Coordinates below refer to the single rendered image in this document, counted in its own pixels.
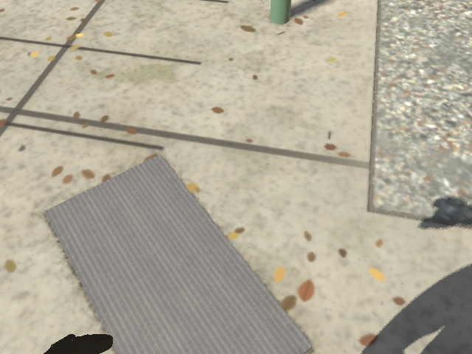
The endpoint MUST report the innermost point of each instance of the robot left hand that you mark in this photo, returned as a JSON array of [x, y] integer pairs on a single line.
[[87, 344]]

